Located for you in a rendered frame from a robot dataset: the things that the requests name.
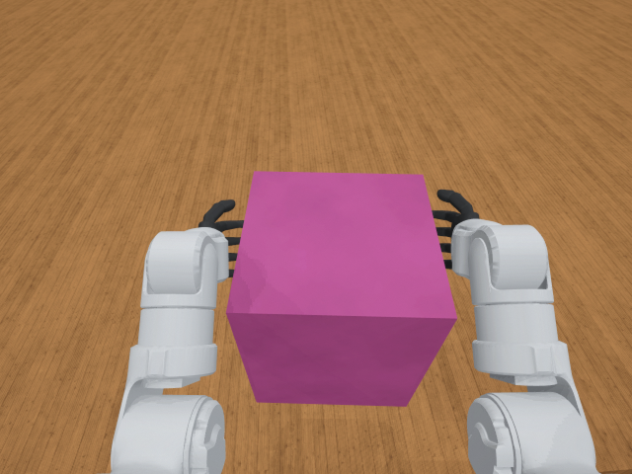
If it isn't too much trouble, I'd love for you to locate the left robot forearm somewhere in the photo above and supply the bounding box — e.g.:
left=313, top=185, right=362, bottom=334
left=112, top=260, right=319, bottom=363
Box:
left=111, top=227, right=229, bottom=469

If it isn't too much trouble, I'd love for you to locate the carton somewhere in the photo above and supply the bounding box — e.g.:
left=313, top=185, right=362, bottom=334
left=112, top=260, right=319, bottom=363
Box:
left=226, top=171, right=457, bottom=407

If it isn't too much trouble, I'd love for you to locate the robot left hand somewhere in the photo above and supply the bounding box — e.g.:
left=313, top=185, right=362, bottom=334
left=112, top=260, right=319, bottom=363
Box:
left=198, top=199, right=244, bottom=277

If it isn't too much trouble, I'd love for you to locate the robot right hand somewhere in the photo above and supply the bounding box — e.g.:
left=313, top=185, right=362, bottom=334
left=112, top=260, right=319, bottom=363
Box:
left=432, top=190, right=480, bottom=270

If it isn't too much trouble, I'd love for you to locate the robot right upper arm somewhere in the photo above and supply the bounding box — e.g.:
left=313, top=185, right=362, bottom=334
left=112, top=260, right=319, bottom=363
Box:
left=467, top=392, right=600, bottom=474

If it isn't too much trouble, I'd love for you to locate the right robot forearm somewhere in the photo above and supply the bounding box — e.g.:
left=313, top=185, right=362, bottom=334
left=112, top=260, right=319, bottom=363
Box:
left=451, top=219, right=595, bottom=464

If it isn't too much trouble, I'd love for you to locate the robot left upper arm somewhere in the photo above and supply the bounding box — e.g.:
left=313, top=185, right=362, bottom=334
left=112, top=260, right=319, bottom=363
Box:
left=110, top=395, right=226, bottom=474

